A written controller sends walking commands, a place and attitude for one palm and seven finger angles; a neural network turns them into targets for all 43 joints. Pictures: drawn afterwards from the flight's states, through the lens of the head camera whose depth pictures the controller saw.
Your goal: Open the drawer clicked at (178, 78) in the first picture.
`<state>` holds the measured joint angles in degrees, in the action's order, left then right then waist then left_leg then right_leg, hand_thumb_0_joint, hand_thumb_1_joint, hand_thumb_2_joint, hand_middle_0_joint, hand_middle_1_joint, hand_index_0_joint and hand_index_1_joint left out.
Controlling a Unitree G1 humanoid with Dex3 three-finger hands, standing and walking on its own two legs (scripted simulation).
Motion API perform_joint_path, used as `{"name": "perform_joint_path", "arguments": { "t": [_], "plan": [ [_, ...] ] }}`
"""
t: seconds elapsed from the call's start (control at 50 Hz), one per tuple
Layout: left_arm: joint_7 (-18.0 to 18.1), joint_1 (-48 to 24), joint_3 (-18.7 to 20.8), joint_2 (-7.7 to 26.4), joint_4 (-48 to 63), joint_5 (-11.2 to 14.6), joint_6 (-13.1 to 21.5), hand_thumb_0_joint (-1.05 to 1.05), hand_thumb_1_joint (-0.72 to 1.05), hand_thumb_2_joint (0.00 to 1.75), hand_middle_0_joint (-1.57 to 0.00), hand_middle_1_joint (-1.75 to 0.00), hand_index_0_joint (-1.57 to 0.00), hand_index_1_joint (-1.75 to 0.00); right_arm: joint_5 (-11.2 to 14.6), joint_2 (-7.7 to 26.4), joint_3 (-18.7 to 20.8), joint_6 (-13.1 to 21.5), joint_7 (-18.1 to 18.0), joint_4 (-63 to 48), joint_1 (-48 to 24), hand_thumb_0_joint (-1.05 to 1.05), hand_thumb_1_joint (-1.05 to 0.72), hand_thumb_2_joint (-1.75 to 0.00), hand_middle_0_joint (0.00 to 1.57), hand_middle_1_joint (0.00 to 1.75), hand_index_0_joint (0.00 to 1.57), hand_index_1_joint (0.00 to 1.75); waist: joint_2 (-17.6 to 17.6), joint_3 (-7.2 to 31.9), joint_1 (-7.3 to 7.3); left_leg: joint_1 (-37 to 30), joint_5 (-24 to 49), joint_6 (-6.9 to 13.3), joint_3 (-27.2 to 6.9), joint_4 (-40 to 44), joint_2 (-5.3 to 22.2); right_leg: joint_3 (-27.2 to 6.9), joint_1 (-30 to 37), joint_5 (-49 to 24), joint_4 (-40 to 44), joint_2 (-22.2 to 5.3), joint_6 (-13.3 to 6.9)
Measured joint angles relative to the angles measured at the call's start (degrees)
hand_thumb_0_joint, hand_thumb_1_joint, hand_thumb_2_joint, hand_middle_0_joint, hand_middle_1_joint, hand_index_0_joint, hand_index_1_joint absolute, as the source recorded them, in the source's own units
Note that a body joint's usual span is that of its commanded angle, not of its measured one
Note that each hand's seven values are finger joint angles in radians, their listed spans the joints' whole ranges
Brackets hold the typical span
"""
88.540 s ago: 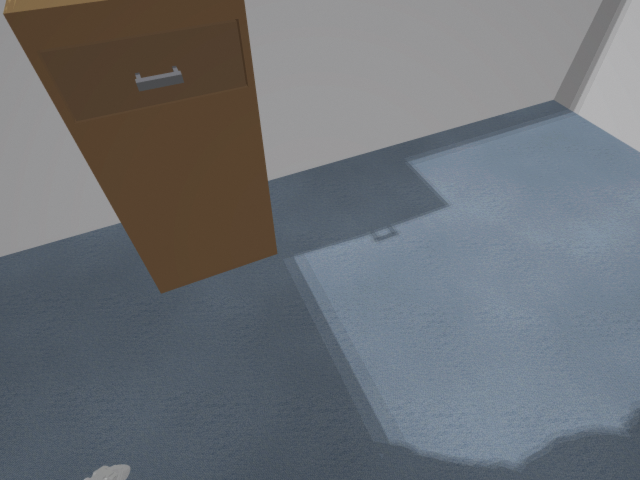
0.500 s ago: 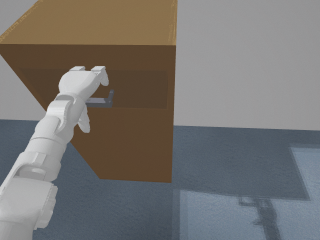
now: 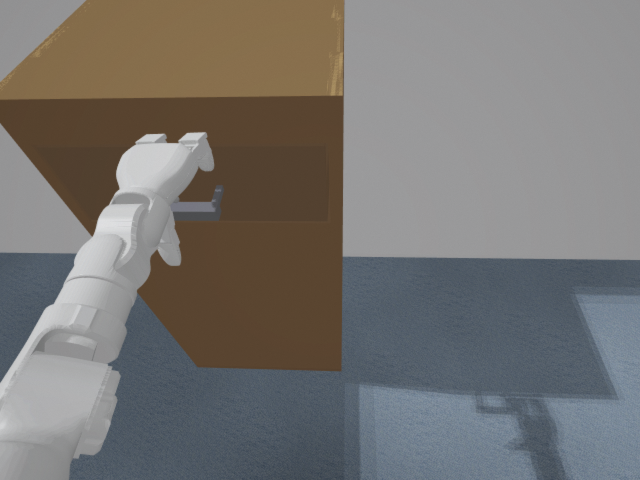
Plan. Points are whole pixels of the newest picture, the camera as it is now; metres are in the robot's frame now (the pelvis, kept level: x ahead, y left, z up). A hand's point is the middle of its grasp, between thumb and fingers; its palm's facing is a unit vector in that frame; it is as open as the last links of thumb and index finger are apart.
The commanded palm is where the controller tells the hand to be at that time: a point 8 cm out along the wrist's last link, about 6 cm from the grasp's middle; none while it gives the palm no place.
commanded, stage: move the hooked fingers above the handle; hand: left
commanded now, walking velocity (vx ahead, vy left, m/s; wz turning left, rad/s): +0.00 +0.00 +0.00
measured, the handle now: (189, 201) +0.50 +0.21 +0.05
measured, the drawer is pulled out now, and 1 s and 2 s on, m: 0.00 0.00 0.00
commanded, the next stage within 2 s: lower the fingers behind the handle in 1.24 s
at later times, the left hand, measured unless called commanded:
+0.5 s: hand (170, 196) +0.46 +0.21 +0.11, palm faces -0.02 -0.03 -1.00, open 13.7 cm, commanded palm +0.44 +0.22 +0.16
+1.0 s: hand (158, 205) +0.45 +0.22 +0.10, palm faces +0.00 -0.04 -1.00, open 13.8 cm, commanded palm +0.43 +0.23 +0.17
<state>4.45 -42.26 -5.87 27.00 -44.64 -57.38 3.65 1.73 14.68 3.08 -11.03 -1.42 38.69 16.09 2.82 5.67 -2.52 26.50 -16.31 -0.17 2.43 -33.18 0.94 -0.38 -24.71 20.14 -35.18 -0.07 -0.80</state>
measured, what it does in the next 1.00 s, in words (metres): stands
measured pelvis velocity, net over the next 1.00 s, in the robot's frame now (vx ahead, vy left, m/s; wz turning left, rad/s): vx -0.01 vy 0.01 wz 0.01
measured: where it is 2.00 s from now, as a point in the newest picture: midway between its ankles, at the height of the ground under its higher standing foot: outside the picture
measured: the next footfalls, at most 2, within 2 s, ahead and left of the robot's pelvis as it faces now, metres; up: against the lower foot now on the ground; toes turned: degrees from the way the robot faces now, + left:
none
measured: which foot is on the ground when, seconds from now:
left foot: down 0.00-1.00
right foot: down 0.00-1.00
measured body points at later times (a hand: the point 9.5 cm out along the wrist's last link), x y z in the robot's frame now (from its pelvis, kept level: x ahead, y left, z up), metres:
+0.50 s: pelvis +0.00 +0.00 +0.00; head +0.05 -0.02 +0.45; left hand +0.45 +0.21 +0.16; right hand +0.07 -0.27 -0.14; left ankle +0.00 +0.13 -0.73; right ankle -0.03 -0.11 -0.73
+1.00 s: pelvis -0.01 +0.01 +0.00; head +0.04 +0.00 +0.44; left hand +0.44 +0.22 +0.16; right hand +0.07 -0.26 -0.13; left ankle +0.00 +0.13 -0.73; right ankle -0.03 -0.11 -0.73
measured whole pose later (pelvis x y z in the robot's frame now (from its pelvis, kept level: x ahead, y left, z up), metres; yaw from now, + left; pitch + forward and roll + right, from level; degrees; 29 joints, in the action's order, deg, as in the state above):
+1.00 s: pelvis -0.01 +0.01 +0.00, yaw +1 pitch +10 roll +0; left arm 4.5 -42.7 -6.2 28.8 -43.7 -56.7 6.4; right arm 1.6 15.0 3.7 -10.2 -1.6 39.5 16.0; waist 1.9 5.4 -2.2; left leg 29.0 -16.9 0.5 1.6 -35.7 0.6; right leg 0.4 -26.0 20.1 -35.9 -0.4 -0.2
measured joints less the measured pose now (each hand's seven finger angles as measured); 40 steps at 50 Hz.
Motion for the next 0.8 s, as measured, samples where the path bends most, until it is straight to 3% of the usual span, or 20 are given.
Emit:
{"name": "perform_joint_path", "arguments": {
  "t": [0.2, 0.36, 0.68, 0.8],
  "plan": [
    [-1.77, 0.76, -0.23, 1.28, 0.70, 0.50, 1.51, 0.00, -0.49, 0.30, -0.32, -1.20, -0.32, -1.20, 0.13, 0.16, -0.18, 0.72, -0.67, -1.07, -0.78, 0.01, -0.91, -0.90, 0.20, 0.29, 0.20, 0.30, -0.39, -0.42, 0.58, -0.23, 0.09, -0.08, -0.54, -0.12, -0.04, 0.53, 0.55, 0.01, 0.08, -0.02, -0.08],
    [-1.18, -1.12, -1.23, 1.00, 0.40, 0.60, 2.21, 0.00, -0.49, 0.30, -0.32, -1.20, -0.32, -1.20, -0.09, 0.30, 0.21, 1.02, -0.46, -0.33, -0.67, 0.01, -0.91, -0.90, 0.20, 0.29, 0.20, 0.30, -0.68, -0.54, 0.54, 1.20, -0.28, -0.03, -1.05, -1.27, -0.19, 1.03, -0.48, 0.34, -0.62, -0.16, -0.04],
    [-1.77, -0.75, 2.87, 2.94, -2.41, 0.09, 2.21, 0.00, -0.49, 0.30, -0.34, -1.22, -0.34, -1.22, 0.06, -0.05, -0.66, -0.18, -0.86, -0.33, 1.02, 0.01, -0.91, -0.90, 0.20, 0.29, 0.20, 0.30, -0.52, 0.10, -0.84, 1.36, -0.37, 0.21, 0.27, -0.95, 0.25, -0.32, -1.18, -0.15, -0.25, 0.24, 0.24],
    [-2.50, 1.77, 2.79, 4.15, 0.33, 0.68, 3.83, 0.00, -0.49, 0.30, -0.33, -1.21, -0.33, -1.21, 0.02, 0.11, 0.28, 0.24, -0.94, -0.50, 1.77, 0.01, -0.91, -0.90, 0.20, 0.30, 0.20, 0.30, -0.63, -0.36, -0.24, 1.51, -0.37, 0.34, -0.02, -1.21, 0.23, -0.04, -0.94, -0.34, 0.04, 0.23, 0.34]
  ]
}}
